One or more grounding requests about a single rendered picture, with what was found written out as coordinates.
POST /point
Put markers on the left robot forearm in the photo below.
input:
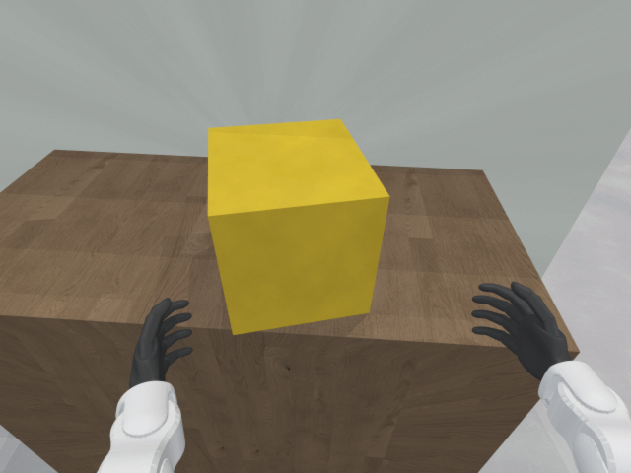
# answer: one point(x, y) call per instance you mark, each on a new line
point(147, 435)

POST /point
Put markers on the right robot forearm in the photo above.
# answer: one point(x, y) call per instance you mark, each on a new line
point(591, 417)

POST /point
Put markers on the pedestal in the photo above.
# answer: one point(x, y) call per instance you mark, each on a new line
point(91, 241)

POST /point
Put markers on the robot left hand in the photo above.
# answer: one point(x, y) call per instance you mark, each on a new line
point(150, 361)

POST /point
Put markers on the carton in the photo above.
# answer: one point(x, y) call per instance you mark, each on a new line
point(297, 216)

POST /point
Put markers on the robot right hand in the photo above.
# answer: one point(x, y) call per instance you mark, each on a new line
point(534, 335)

